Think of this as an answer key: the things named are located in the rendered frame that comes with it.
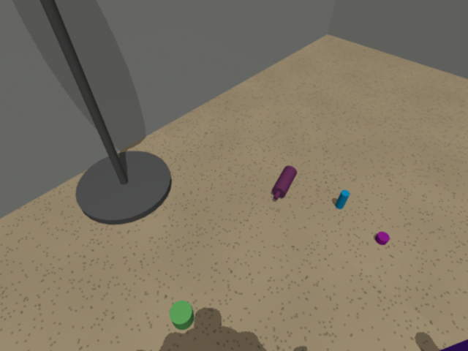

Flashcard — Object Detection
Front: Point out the coat stand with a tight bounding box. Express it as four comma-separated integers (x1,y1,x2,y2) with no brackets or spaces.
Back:
40,0,172,224

